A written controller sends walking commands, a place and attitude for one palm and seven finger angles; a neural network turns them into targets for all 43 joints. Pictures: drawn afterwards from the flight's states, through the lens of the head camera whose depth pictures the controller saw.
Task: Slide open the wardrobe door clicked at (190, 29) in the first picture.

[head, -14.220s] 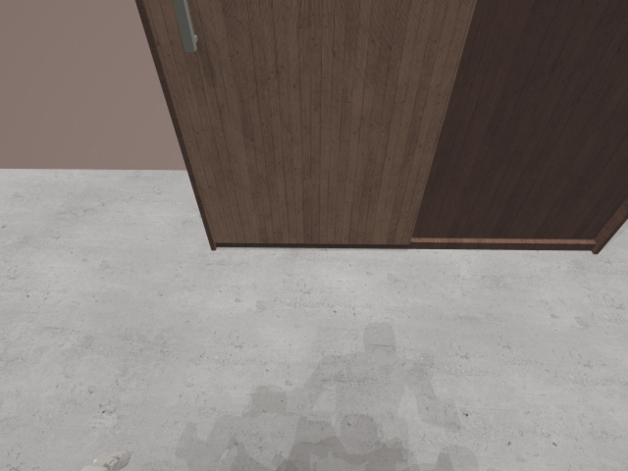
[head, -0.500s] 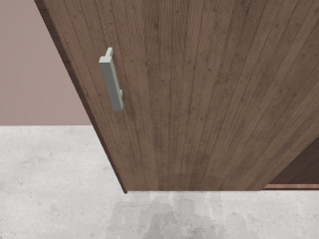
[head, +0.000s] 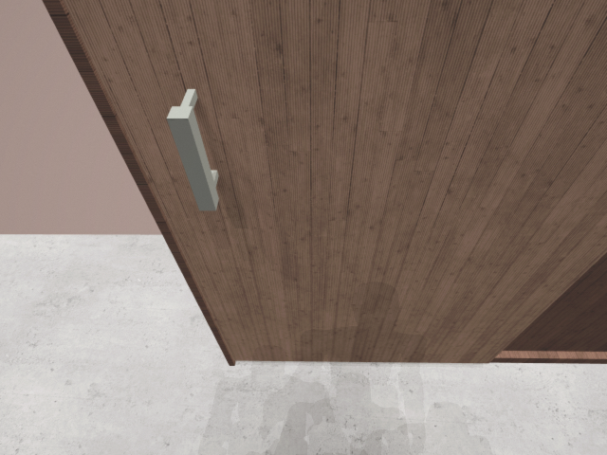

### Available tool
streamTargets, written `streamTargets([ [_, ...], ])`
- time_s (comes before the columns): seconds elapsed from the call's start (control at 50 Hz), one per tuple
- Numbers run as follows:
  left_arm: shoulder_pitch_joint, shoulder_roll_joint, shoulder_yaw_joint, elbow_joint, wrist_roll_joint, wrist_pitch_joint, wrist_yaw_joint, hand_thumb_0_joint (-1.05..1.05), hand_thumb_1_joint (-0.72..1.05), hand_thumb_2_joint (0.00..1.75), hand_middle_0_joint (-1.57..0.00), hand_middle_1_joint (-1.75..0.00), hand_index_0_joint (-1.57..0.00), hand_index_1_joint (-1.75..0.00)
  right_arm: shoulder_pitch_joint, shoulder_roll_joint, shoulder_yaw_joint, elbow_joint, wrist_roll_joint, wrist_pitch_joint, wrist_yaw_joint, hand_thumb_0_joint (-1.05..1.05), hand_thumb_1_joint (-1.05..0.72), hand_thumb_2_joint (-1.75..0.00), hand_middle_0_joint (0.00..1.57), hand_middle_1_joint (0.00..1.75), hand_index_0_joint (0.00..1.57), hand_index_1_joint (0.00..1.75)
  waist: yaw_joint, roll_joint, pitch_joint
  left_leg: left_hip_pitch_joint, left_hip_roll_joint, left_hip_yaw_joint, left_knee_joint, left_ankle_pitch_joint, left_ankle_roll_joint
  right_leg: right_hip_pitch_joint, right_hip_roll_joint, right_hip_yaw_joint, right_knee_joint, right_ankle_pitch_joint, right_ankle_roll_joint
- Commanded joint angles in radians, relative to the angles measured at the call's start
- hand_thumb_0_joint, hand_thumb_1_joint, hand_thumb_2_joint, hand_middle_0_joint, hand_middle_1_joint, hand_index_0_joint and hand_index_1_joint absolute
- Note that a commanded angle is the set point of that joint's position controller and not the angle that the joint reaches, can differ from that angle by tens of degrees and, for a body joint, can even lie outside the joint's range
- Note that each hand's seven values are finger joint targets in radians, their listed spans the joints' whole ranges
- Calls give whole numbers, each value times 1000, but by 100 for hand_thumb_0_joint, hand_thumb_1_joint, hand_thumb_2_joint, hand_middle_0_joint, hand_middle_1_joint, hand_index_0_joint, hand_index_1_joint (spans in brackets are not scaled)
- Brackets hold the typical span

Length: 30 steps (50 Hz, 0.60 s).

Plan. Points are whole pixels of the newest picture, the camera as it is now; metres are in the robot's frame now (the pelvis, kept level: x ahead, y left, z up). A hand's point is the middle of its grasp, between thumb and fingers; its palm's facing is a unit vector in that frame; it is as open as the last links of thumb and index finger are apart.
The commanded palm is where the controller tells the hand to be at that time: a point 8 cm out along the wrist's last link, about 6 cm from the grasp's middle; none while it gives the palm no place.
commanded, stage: look again from close up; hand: left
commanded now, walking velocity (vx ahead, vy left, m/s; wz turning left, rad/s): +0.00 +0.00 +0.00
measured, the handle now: (199, 152) +0.45 +0.17 +0.16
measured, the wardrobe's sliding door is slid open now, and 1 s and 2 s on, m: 0.00 0.00 0.00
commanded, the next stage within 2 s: raise the hand with hooked fingers in 0.18 s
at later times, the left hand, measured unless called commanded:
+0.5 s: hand (173, 385) +0.20 +0.18 +0.00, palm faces +0.20 -0.97 -0.12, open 7.6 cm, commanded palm +0.10 +0.23 -0.04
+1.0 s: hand (131, 398) +0.17 +0.21 +0.04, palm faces -0.05 -0.99 -0.11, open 10.4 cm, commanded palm +0.13 +0.28 +0.05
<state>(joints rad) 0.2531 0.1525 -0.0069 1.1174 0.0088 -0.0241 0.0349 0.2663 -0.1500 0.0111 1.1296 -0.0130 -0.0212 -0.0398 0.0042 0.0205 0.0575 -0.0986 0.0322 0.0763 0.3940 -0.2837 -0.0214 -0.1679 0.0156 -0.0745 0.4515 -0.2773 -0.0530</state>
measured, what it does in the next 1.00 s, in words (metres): lowers itself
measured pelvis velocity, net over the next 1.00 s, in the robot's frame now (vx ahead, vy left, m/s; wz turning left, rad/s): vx -0.06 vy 0.03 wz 0.03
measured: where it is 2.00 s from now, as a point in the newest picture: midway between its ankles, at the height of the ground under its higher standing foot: outside the picture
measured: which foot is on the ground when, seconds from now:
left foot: down 0.00-1.00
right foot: down 0.00-1.00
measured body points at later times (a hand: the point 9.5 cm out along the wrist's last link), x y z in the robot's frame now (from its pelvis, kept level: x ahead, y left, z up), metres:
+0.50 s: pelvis -0.02 +0.00 -0.01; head -0.01 -0.02 +0.44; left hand +0.18 +0.23 +0.01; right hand +0.11 -0.27 -0.12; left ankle -0.05 +0.13 -0.74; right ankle -0.02 -0.08 -0.74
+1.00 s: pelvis -0.06 +0.03 -0.05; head -0.03 +0.02 +0.40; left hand +0.17 +0.26 +0.05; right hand +0.12 -0.17 -0.13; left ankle -0.05 +0.13 -0.74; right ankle -0.02 -0.08 -0.74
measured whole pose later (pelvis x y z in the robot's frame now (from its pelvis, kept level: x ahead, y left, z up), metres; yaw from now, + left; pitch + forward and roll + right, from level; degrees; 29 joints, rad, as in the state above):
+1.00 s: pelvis -0.06 +0.03 -0.05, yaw +2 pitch +6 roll -2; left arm 0.28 0.29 0.14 -0.13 -0.25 -0.20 -0.26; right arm 0.23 -0.18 0.09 0.62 0.03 -0.31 -0.08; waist 0.02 0.04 -0.04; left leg -0.59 0.01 -0.01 0.96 -0.46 0.01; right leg -0.60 -0.02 -0.11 0.91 -0.41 -0.03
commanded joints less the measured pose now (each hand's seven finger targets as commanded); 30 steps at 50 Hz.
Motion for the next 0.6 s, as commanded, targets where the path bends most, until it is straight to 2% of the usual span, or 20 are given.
streamTargets([
  [0.0,60,114,20,-26,1,-9,4,0,90,90,-20,-30,-20,-30,81,-84,-11,-14,0,-7,-1,0,-90,-90,20,30,20,30,-2,-29,-10,-37,83,-57,-49,189,36,20,-138,134,-75,321,-6],
  [0.14,61,113,22,-25,0,-9,3,0,90,90,-20,-30,-20,-30,76,-81,-11,-12,0,-6,-2,0,-90,-90,20,30,20,30,1,-23,2,-45,82,-56,-49,175,33,17,-139,134,-89,299,-8],
  [0.24,61,114,23,-27,1,-10,3,0,90,90,-20,-30,-20,-30,81,-81,-12,-11,0,-7,-2,0,-90,-90,20,30,20,30,2,-41,-4,-45,81,-57,-48,179,32,23,-139,132,-89,307,-6],
  [0.26,104,261,31,-89,24,-23,7,0,90,90,-20,-30,-20,-30,43,-177,-43,-117,-8,-6,3,0,-90,-90,20,30,20,30,-19,-96,1,-65,34,-95,67,295,29,63,-134,148,-42,633,27],
  [0.28,-666,385,164,-1518,-174,-201,13,0,88,89,-20,-32,-20,-32,-57,-253,-11,-453,59,-166,-49,0,-90,-90,20,30,20,30,-87,112,-500,83,-35,19,74,389,78,53,-71,158,-3,588,36],
  [0.3,-175,303,116,-1327,-141,-127,50,0,85,88,-20,-33,-20,-33,-21,-203,-16,-424,31,-252,-69,0,-90,-90,20,30,20,30,8,252,-493,136,-36,28,43,470,64,139,-49,121,43,453,11],
  [0.32,-12,142,76,-1003,-134,-71,77,0,83,87,-21,-34,-21,-34,-47,-187,-13,-329,29,-265,-68,0,-90,-90,20,30,20,30,-3,154,-305,55,-10,26,40,418,47,34,-47,75,6,369,14],
  [0.34,59,-4,-50,-1055,-170,-24,75,0,81,86,-21,-36,-21,-36,-64,-180,-19,-382,59,-276,-57,0,-90,-90,20,30,20,30,-45,56,-133,-37,-7,-36,32,340,60,-27,-50,57,0,323,31],
  [0.36,58,-6,-15,-1071,-171,-21,72,0,78,85,-21,-37,-21,-37,-64,-198,-34,-425,64,-284,-61,0,-90,-90,20,30,20,30,-65,-78,-36,-100,-8,-59,55,290,68,-91,-45,35,9,280,39],
  [0.38,-7,53,33,-1148,-171,-84,58,0,76,84,-21,-39,-21,-39,-24,-229,-52,-447,56,-313,-51,0,-90,-90,20,30,20,30,-76,-170,-85,-122,-14,-63,109,240,72,-140,-53,28,33,243,51],
  [0.4,33,112,95,-1183,-153,-139,46,0,74,83,-21,-40,-21,-40,-14,-225,-72,-472,36,-332,-44,0,-90,-90,20,30,20,30,-53,-201,-152,-154,-28,-64,154,226,72,-158,-50,30,69,236,61],
  [0.42,152,107,117,-1150,-151,-175,22,0,71,82,-21,-42,-21,-42,-28,-224,-84,-500,25,-340,-34,0,-90,-90,20,30,20,30,-15,-253,-193,-219,-34,-66,186,197,63,-160,-60,43,101,241,77],
  [0.44,279,63,120,-1085,-173,-218,-17,0,69,81,-22,-43,-22,-43,-53,-208,-87,-527,25,-346,-20,0,-90,-90,20,30,20,30,20,-303,-170,-310,-38,-70,217,158,50,-170,-68,56,133,229,85],
  [0.46,414,39,131,-1000,-192,-263,-63,0,67,80,-22,-45,-22,-45,-68,-200,-89,-552,32,-348,0,0,-90,-90,20,30,20,30,57,-262,-136,-378,-45,-68,244,139,36,-167,-78,78,162,235,76],
  [0.48,443,-8,109,-982,-226,-328,-119,0,64,79,-22,-47,-22,-47,-79,-192,-84,-558,30,-348,21,0,-90,-90,20,30,20,30,56,-280,-120,-453,-49,-68,298,102,22,-199,-91,97,208,236,78],
  [0.5,457,20,156,-978,-253,-401,-178,0,62,78,-22,-48,-22,-48,-86,-196,-94,-565,30,-344,37,0,-90,-90,20,30,20,30,68,-265,-131,-513,-55,-64,350,80,10,-222,-92,114,259,237,71],
  [0.52,455,39,173,-1002,-271,-470,-243,0,60,77,-22,-50,-22,-50,-98,-206,-98,-589,28,-341,53,0,-90,-90,20,30,20,30,74,-217,-161,-556,-60,-61,397,70,5,-234,-96,129,309,256,60],
  [0.54,420,94,209,-1034,-275,-525,-296,0,57,76,-22,-51,-22,-51,-115,-216,-105,-615,28,-341,64,0,-90,-90,20,30,20,30,69,-175,-184,-595,-64,-56,442,57,4,-252,-99,146,346,251,52],
  [0.56,446,163,268,-1043,-254,-516,-313,0,55,75,-22,-53,-22,-53,-123,-220,-112,-643,34,-327,70,0,-90,-90,20,30,20,30,102,-99,-205,-615,-72,-38,453,42,10,-246,-99,167,352,203,40],
  [0.58,372,176,242,-1137,-251,-488,-321,0,53,74,-23,-54,-23,-54,-164,-229,-106,-695,37,-314,67,0,-90,-90,20,30,20,30,95,-49,-191,-631,-83,-22,451,-31,18,-298,-93,180,323,35,37],
])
